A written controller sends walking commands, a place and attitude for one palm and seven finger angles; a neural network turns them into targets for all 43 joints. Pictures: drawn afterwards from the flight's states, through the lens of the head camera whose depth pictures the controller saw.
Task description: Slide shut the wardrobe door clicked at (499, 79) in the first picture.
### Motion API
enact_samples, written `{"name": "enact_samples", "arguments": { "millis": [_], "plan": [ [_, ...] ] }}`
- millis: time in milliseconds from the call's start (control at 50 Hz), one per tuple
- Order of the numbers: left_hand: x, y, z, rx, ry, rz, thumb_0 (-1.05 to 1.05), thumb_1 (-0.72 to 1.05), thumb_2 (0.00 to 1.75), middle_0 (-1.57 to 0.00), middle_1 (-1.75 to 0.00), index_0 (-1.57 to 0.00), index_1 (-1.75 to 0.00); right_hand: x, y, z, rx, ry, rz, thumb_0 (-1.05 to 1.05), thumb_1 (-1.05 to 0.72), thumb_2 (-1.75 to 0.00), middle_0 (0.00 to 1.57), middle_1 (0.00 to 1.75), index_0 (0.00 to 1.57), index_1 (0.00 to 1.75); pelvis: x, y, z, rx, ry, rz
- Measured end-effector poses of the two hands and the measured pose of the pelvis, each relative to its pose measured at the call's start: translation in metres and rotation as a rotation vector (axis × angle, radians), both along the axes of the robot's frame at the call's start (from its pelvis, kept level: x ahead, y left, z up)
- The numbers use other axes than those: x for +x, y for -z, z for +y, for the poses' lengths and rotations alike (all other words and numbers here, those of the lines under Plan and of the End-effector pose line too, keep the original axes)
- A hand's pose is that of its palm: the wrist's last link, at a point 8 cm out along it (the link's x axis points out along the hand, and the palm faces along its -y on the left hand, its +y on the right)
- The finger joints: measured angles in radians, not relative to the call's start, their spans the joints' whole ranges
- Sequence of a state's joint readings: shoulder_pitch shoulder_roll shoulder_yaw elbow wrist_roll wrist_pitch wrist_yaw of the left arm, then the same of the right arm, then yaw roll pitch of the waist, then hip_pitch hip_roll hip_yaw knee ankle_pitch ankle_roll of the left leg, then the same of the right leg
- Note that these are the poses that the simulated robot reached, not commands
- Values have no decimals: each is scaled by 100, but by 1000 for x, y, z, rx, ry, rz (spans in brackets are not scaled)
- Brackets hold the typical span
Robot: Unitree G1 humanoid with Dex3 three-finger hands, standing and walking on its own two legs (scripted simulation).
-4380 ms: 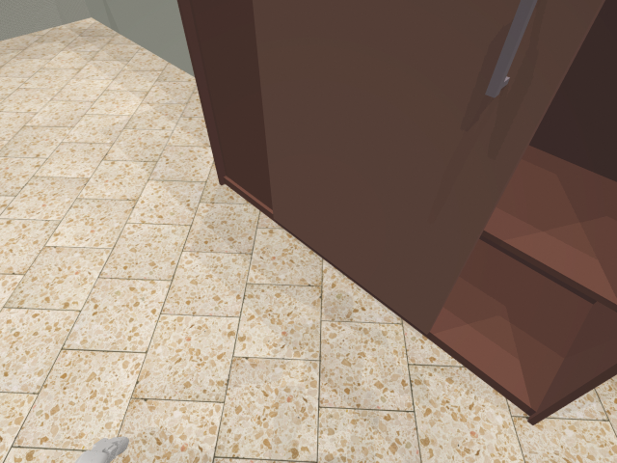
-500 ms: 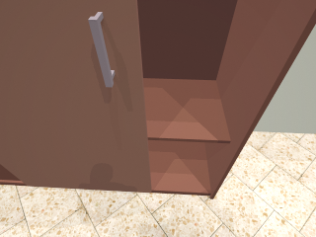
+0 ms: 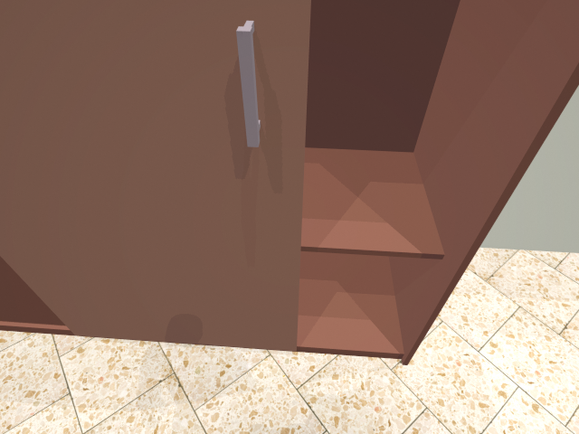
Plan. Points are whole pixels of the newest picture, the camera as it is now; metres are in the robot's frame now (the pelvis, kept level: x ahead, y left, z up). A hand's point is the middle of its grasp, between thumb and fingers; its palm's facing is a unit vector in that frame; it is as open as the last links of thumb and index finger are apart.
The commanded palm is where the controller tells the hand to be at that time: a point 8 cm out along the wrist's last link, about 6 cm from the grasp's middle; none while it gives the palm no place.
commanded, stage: come to a stop and stand still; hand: left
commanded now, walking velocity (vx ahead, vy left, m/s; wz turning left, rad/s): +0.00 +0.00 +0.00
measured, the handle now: (251, 87) +0.52 +0.09 +0.25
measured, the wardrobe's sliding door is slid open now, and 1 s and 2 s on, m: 0.37 0.37 0.37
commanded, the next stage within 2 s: look again from close up in 1.36 s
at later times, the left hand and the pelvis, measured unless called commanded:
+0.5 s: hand out of the picture -0.02 +0.19 -0.16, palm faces +0.03 -0.98 -0.18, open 7.3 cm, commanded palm none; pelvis -0.02 +0.03 +0.02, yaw +1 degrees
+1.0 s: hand out of the picture +0.01 +0.17 -0.16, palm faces +0.03 -0.98 -0.18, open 7.3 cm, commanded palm none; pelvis +0.02 +0.01 +0.02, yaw +1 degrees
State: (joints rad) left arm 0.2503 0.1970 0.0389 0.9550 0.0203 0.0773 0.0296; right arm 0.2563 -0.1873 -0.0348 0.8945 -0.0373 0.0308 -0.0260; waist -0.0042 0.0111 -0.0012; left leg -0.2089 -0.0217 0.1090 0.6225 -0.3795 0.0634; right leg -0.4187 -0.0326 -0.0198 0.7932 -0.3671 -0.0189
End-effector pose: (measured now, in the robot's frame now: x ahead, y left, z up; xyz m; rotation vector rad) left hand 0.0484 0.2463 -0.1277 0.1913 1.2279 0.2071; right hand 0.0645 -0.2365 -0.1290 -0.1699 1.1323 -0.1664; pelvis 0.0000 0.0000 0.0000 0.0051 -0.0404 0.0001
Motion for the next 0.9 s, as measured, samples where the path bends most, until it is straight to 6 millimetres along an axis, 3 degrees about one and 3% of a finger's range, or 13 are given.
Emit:
{"name": "enact_samples", "arguments": {
  "millis": [120, 220, 360, 460, 580, 740, 900],
  "plan": [
    [-38, -7, 11, 18, -2, 32, 0, 91, 90, -19, -29, -20, -30, -9, 8, 24, 54, -23, 0, 1, -92, -90, 20, 30, 20, 30, -17, -2, 11, 6, 4, 6],
    [-62, -8, 8, -16, 3, 81, 1, 91, 90, -19, -29, -20, -30, -35, 3, 29, 46, -18, 46, 0, -94, -90, 20, 30, 20, 30, -24, -9, 20, 1, -4, 16],
    [-72, -4, 1, -64, 0, 104, 1, 91, 90, -20, -29, -20, -30, -78, 0, 31, 30, -9, 177, 1, -92, -90, 20, 30, 20, 30, -25, -14, 26, 1, -9, 21],
    [-75, -2, -3, -76, -3, 126, 1, 91, 90, -20, -29, -20, -30, -94, 0, 35, 33, 4, 233, 1, -91, -90, 20, 30, 20, 30, -21, -15, 26, 2, -12, 22],
    [-72, -2, -8, -82, -6, 146, 1, 91, 90, -20, -29, -20, -30, -92, 0, 40, 49, 5, 256, 1, -91, -90, 20, 30, 20, 30, -12, -17, 24, 1, -16, 26],
    [-62, -2, -14, -81, -15, 158, 1, 92, 90, -20, -29, -20, -30, -69, 1, 44, 66, -10, 241, 1, -91, -90, 20, 30, 20, 30, 1, -18, 19, -2, -18, 29],
    [-51, -2, -20, -80, -16, 159, 1, 92, 90, -20, -29, -20, -30, -52, 1, 35, 52, -15, 233, 1, -92, -90, 20, 30, 20, 30, 12, -18, 14, -3, -17, 25]
  ]
}}
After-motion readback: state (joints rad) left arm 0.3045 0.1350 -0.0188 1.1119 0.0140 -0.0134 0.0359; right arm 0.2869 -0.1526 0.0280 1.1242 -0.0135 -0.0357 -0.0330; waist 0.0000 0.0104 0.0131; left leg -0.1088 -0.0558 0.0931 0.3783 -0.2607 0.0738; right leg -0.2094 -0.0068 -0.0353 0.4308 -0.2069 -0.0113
